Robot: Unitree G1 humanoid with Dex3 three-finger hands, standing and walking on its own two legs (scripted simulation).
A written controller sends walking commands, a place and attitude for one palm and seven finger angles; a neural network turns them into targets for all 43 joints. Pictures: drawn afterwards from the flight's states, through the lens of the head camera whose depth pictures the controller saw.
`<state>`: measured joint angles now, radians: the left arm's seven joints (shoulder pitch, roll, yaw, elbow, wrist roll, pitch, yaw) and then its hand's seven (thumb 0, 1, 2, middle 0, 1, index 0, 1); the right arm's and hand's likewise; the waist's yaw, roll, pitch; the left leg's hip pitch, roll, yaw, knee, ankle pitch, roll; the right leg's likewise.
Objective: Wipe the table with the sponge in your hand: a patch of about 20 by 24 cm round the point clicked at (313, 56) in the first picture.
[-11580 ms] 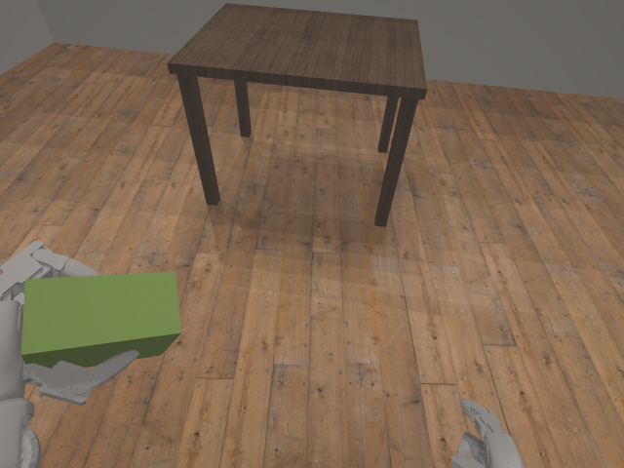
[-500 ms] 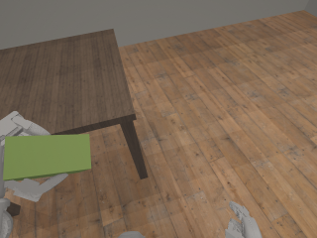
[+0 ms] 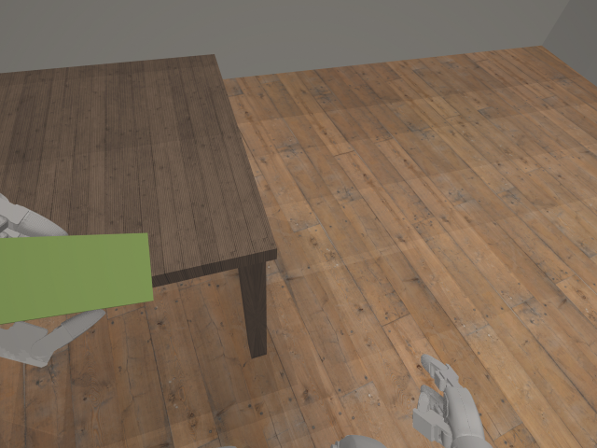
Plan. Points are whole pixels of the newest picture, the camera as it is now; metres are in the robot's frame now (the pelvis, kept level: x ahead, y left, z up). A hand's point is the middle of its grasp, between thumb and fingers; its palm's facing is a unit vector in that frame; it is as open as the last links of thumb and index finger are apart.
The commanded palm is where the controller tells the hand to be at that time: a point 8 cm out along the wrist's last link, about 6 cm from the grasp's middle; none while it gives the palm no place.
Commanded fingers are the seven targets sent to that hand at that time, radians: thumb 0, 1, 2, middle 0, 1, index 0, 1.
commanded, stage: come to a stop and stand still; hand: left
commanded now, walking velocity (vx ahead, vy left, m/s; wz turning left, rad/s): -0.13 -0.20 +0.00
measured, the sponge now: (89, 277) +0.24 +0.22 +0.16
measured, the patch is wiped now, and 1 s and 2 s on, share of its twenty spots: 0.00 0.00 0.00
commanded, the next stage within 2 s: look again from close up in 1.88 s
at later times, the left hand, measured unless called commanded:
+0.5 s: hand (105, 326) +0.20 +0.19 +0.16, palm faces +0.34 -0.84 -0.41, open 10.0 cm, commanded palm +0.14 +0.23 +0.18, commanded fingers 0.00 0.10 1.30 -1.20 -1.60 -1.20 -1.60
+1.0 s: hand (73, 393) +0.15 +0.20 +0.15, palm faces +0.36 -0.85 -0.38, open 10.0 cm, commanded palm +0.09 +0.24 +0.18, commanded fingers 0.00 0.10 1.30 -1.20 -1.60 -1.20 -1.60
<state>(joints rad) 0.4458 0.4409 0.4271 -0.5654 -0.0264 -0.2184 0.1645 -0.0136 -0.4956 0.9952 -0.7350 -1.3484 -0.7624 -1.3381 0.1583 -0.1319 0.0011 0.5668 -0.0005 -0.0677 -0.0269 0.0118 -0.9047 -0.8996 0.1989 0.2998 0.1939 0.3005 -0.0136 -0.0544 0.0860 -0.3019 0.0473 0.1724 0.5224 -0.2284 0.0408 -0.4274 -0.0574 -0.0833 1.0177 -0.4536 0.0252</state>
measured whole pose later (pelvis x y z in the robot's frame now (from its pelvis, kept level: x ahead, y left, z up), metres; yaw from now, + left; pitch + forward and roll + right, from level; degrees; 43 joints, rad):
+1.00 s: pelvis -0.07 -0.03 +0.00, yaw -1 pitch -1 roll +0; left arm 0.44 0.34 0.29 -0.42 -0.01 -0.15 0.15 -0.02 -0.50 1.00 -0.74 -1.35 -0.77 -1.34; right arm 0.22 -0.18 0.04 0.62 -0.01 -0.05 -0.05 0.01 -0.90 -0.90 0.20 0.30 0.20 0.30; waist 0.01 -0.01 0.04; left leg -0.25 0.00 0.02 0.54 -0.29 0.01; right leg -0.31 0.04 -0.13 0.42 -0.11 -0.09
